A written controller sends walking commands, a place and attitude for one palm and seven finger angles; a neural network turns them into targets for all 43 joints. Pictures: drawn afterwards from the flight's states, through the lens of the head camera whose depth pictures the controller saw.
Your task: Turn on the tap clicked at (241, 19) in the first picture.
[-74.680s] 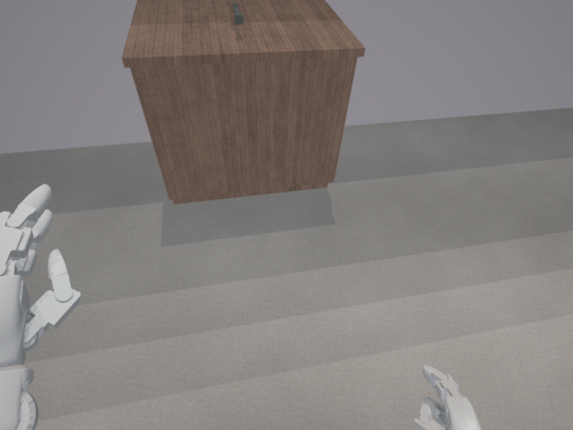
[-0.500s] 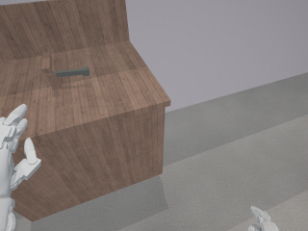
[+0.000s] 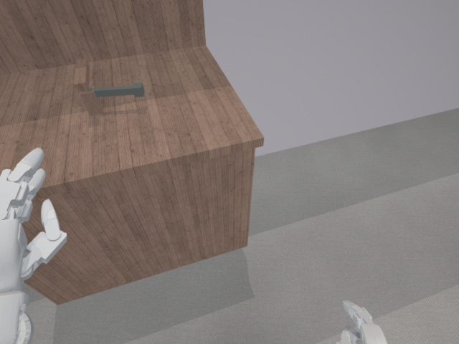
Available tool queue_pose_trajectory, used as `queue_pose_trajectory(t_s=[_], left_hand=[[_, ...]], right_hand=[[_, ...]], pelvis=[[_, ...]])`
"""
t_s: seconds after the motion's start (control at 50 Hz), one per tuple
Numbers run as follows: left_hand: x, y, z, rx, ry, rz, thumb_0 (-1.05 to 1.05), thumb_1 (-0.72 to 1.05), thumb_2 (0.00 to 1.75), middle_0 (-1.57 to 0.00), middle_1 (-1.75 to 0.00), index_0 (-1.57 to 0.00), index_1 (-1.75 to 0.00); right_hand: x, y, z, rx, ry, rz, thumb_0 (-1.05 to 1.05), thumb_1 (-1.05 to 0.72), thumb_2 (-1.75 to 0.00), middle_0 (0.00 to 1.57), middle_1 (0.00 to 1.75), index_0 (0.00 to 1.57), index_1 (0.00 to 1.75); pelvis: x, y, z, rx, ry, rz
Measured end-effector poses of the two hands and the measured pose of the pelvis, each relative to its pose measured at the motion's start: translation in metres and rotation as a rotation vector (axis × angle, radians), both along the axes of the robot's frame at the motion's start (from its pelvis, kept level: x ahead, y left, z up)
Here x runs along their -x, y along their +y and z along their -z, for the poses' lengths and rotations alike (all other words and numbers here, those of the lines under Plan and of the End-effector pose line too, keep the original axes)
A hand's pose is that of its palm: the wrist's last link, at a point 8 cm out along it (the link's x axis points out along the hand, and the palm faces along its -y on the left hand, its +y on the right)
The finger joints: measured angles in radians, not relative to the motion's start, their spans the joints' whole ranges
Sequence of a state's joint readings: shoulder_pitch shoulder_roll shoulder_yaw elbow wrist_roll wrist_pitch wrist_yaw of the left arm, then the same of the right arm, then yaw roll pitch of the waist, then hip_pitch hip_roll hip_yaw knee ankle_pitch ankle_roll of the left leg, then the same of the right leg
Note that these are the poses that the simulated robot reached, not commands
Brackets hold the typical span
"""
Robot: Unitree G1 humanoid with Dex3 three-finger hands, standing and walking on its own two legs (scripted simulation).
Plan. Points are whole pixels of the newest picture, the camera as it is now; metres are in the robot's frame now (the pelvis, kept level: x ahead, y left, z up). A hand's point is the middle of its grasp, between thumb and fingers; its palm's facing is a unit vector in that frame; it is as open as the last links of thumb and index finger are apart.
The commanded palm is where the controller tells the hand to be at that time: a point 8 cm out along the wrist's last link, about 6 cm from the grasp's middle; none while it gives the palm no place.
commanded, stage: stop stepping back and stand still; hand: left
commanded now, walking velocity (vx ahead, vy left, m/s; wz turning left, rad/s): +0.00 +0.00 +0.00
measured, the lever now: (138, 89) +0.74 +0.30 +0.05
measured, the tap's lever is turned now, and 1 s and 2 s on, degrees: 78 78 78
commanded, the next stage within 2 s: stand and check the lever's angle in 0.36 s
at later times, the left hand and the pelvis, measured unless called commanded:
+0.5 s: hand (46, 224) +0.23 +0.26 +0.16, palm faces +0.37 -0.84 -0.39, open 7.4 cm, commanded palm +0.18 +0.30 +0.18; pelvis +0.02 +0.02 +0.01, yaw -1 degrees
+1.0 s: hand (26, 235) +0.22 +0.28 +0.16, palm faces +0.39 -0.84 -0.39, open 7.4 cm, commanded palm +0.17 +0.31 +0.18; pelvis +0.00 +0.04 +0.01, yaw -1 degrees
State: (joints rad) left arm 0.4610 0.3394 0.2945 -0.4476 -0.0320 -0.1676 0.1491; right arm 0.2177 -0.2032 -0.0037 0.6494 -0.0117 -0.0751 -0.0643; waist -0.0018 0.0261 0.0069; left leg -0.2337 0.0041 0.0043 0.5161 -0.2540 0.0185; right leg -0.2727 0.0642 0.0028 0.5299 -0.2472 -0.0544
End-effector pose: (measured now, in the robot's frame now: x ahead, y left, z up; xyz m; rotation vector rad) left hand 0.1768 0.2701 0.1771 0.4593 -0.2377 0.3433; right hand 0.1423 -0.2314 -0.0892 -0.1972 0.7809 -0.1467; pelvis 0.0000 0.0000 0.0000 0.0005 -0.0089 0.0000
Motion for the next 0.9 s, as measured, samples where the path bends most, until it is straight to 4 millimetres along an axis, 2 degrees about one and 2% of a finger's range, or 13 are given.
queue_pose_trajectory(t_s=[0.18,0.3,0.38,0.52,0.72,0.9], left_hand=[[-0.009,0.021,0.001,0.003,0.028,-0.060,0.01,0.89,0.90,-0.21,-0.30,-0.21,-0.30],[-0.020,0.020,0.012,0.054,0.054,-0.038,0.01,0.89,0.90,-0.20,-0.30,-0.21,-0.30],[-0.021,0.018,0.007,0.043,0.041,-0.003,0.02,0.89,0.90,-0.21,-0.30,-0.21,-0.30],[-0.014,0.030,-0.002,0.011,0.021,-0.013,0.01,0.89,0.90,-0.21,-0.30,-0.21,-0.30],[-0.007,0.040,0.015,0.075,0.068,-0.049,0.01,0.89,0.90,-0.20,-0.30,-0.21,-0.30],[-0.004,0.043,0.002,0.030,0.021,-0.017,0.02,0.89,0.90,-0.21,-0.30,-0.21,-0.30]], right_hand=[[-0.030,-0.006,-0.014,0.039,-0.041,0.010,0.01,-0.90,-0.90,0.20,0.30,0.20,0.30],[-0.044,0.002,-0.022,0.038,-0.071,0.005,0.01,-0.90,-0.90,0.20,0.30,0.20,0.30],[-0.048,0.011,-0.027,0.030,-0.092,0.002,0.01,-0.90,-0.90,0.20,0.30,0.20,0.30],[-0.042,0.024,-0.026,0.011,-0.084,-0.001,0.01,-0.90,-0.90,0.20,0.30,0.20,0.30],[-0.021,0.031,-0.018,0.025,-0.028,-0.006,0.01,-0.90,-0.90,0.20,0.30,0.20,0.30],[-0.013,0.032,-0.022,0.035,-0.039,0.001,0.01,-0.90,-0.90,0.20,0.30,0.20,0.30]], pelvis=[[-0.015,0.007,-0.004,0.009,0.015,0.011],[-0.018,0.012,-0.005,0.011,0.013,0.016],[-0.018,0.015,-0.006,0.010,0.011,0.017],[-0.016,0.021,-0.007,0.015,0.015,0.023],[-0.008,0.030,-0.008,0.016,0.010,0.022],[-0.001,0.035,-0.009,0.016,0.011,0.019]])
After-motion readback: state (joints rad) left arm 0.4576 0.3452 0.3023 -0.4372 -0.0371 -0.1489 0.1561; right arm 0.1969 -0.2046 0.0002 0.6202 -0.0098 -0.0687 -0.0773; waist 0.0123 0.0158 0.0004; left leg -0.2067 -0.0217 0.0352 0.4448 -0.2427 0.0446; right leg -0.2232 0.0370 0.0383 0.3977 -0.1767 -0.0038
